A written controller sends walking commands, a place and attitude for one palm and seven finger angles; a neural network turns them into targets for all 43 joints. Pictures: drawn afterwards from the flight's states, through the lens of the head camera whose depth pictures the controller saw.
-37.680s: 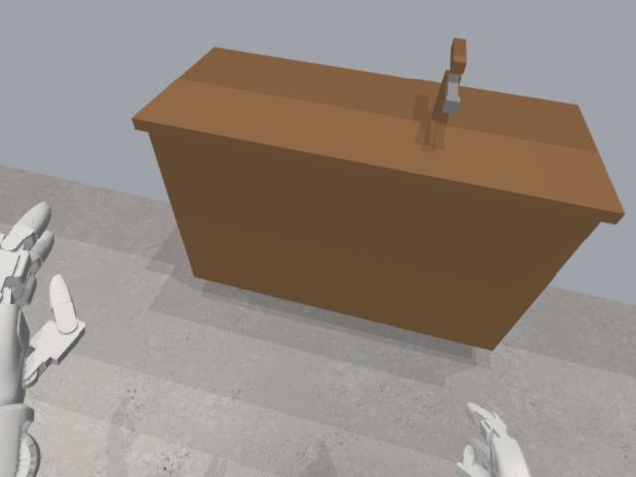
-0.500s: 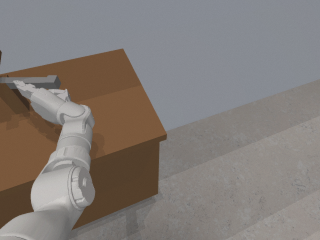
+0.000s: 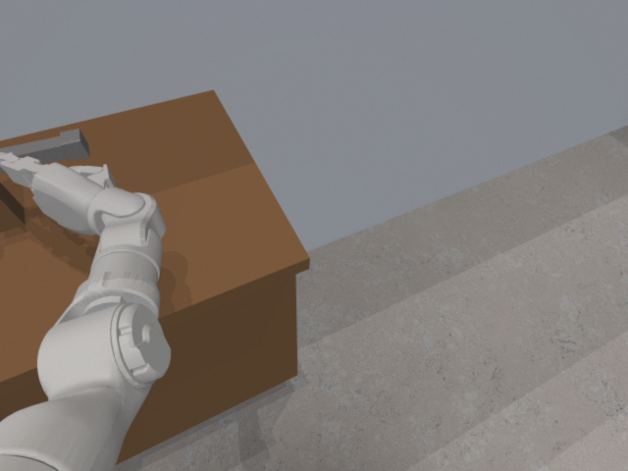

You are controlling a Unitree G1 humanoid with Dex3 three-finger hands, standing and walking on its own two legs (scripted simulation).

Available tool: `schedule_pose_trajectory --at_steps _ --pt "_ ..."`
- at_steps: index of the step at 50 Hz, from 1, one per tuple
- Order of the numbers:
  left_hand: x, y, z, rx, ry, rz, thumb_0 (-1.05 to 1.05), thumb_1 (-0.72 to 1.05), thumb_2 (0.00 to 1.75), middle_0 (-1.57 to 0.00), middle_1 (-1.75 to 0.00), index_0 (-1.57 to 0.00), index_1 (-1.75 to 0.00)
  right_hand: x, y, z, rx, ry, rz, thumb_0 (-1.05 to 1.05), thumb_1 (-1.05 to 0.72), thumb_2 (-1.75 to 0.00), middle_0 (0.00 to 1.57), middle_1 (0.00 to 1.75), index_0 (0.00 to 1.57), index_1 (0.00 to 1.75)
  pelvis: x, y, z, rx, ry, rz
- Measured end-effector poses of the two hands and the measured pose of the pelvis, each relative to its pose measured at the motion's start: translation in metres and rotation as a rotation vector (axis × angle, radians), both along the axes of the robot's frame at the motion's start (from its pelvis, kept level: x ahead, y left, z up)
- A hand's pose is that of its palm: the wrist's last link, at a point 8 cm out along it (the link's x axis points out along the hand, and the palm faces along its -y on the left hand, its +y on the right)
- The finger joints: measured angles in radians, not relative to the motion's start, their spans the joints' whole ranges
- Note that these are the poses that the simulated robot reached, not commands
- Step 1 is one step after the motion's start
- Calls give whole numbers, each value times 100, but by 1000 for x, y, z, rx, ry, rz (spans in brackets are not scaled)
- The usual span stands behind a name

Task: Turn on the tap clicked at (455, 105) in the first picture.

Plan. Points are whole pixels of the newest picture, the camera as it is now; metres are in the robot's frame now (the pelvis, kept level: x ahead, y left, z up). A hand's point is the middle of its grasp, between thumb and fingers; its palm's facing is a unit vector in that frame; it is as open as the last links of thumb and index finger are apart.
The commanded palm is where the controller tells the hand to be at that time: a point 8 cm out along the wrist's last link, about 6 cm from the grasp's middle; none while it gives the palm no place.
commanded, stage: lift the hand up off the lever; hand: left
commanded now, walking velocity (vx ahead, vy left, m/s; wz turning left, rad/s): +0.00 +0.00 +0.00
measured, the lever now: (75, 144) +0.54 +0.28 +0.11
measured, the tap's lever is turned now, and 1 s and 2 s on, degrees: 86 86 86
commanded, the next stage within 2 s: none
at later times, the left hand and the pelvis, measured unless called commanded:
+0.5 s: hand (86, 161) +0.49 +0.25 +0.13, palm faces +0.85 -0.52 -0.08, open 7.9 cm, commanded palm +0.43 +0.26 +0.14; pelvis +0.00 +0.01 +0.01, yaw +0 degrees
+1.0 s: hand (79, 159) +0.49 +0.26 +0.13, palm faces +0.84 -0.54 -0.08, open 7.8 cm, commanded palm +0.43 +0.26 +0.16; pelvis +0.02 +0.02 +0.01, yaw +0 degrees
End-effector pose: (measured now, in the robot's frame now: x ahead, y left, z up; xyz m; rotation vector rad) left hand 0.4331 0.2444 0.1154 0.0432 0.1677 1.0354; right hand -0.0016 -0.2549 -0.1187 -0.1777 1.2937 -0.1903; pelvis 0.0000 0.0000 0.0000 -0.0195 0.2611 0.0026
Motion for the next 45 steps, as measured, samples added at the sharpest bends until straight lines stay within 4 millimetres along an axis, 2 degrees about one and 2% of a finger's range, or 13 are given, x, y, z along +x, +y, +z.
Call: schedule_pose_trajectory --at_steps 9,18,24,29,45 --pt "-5 4 2 -16 -1 0 2 90 90 -15 -15 -7 -12 2 2 3 -1 -16 -1 0 -91 -90 21 30 20 30 1 2 2 -3 -22 2" --pt "-6 6 5 -21 -8 -2 2 90 90 -15 -15 -9 -14 16 4 5 -6 -54 13 0 -91 -90 21 30 20 30 0 4 4 -3 -31 -1" --pt "-1 15 21 -4 -42 -11 2 90 90 -15 -15 -12 -14 22 6 7 -3 -65 16 0 -91 -90 21 30 20 30 3 6 6 -2 -36 -2" --pt "-3 17 19 -9 4 -37 2 90 90 -15 -14 -14 -15 27 9 7 8 -59 24 0 -91 -90 21 30 20 30 8 8 8 -2 -47 3" --pt "1 22 24 -45 -27 -26 2 90 90 -15 -15 -15 -15 54 16 11 10 -75 35 0 -91 -90 21 30 20 30 20 15 13 -1 -62 2"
